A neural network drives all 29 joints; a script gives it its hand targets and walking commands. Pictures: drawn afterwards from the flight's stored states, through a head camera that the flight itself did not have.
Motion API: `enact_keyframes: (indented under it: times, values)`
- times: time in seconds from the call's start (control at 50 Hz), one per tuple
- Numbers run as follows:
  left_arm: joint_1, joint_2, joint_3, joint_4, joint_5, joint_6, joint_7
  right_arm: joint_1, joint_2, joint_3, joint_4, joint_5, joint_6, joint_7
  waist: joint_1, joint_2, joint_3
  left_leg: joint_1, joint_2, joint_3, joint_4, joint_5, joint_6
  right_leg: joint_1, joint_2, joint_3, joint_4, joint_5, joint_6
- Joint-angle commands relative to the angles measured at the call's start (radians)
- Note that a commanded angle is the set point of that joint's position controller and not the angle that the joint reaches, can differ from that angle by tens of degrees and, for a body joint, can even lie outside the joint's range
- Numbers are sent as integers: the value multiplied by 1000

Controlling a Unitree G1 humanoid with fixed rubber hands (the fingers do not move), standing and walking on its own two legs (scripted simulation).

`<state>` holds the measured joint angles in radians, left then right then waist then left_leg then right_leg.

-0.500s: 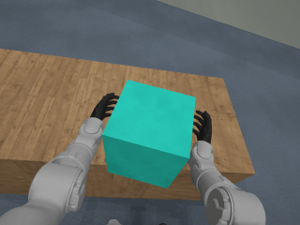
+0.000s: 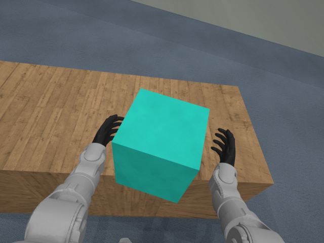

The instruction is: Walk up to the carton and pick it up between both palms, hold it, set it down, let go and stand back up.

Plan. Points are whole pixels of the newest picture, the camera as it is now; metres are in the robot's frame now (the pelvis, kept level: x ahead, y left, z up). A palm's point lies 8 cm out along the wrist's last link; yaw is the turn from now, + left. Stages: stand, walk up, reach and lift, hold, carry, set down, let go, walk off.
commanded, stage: set down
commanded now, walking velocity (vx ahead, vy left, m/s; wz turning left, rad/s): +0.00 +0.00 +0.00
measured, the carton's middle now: (159, 148) +0.41 -0.01 -0.05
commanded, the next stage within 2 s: none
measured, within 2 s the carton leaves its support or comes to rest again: neither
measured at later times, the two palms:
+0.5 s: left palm (89, 160) +0.34 +0.18 -0.01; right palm (235, 180) +0.28 -0.20 +0.01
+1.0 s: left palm (78, 171) +0.32 +0.20 -0.03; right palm (241, 190) +0.26 -0.21 +0.00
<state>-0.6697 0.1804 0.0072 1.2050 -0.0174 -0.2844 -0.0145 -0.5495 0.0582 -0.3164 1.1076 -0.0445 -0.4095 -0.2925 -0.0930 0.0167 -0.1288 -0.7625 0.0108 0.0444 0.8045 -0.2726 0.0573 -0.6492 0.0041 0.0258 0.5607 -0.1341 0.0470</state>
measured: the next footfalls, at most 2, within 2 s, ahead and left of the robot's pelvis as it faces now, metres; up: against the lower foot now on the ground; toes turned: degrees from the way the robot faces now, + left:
none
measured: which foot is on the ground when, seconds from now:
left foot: down 0.00-1.00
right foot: down 0.00-1.00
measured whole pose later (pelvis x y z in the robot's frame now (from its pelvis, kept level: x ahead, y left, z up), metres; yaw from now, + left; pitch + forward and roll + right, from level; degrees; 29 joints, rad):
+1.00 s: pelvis +0.02 -0.02 +0.01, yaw +1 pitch +1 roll -5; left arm -0.24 0.33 0.00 0.86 -0.12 -0.26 -0.13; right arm -0.07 0.06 -0.09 0.60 0.05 -0.29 -0.31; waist -0.09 0.00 0.05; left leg -0.50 0.01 0.04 0.80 -0.32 0.08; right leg -0.43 0.00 0.03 0.63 -0.23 0.05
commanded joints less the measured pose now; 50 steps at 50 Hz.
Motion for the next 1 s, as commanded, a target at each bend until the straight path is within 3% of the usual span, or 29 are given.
enact_keyframes:
  times: [0.0,0.1,0.26,0.36,0.54,0.68,0.76,0.98]
  values:
    - [-312,215,-46,-221,-141,-17,-46,-189,-90,151,-148,79,-6,-26,-16,154,-386,492,111,-226,-335,-237,-108,200,31,-86,35,27,-30]
    - [-256,243,-50,-275,-161,0,-64,-147,-68,177,-238,91,5,-45,-6,141,-336,457,112,-228,-349,-283,-98,237,30,-83,37,19,-35]
    - [-200,279,-77,-348,-223,-5,-81,-104,-49,221,-398,112,43,-34,11,131,-324,435,120,-240,-347,-362,-77,229,20,-76,59,-41,-43]
    - [-133,299,-55,-410,-220,-10,-89,-10,-34,237,-442,117,61,-33,24,154,-322,418,136,-247,-365,-397,-62,290,32,-70,91,-41,-39]
    - [-20,331,-28,-458,-214,6,-115,105,-8,265,-500,129,78,-48,30,139,-220,377,145,-235,-381,-445,-36,392,42,-49,96,-70,-37]
    - [70,372,3,-481,-229,0,-126,175,5,299,-597,141,81,-46,45,94,-146,337,125,-192,-357,-396,-15,446,37,-33,79,-102,-44]
    - [116,400,21,-503,-242,-5,-135,232,7,316,-635,144,84,-41,54,66,-107,380,109,-170,-333,-320,-24,416,27,-27,36,-135,-53]
    - [230,423,0,-611,-276,-22,-138,367,17,331,-716,158,65,-24,71,119,-131,496,121,-179,-323,-196,-63,337,17,-43,-9,-142,-60]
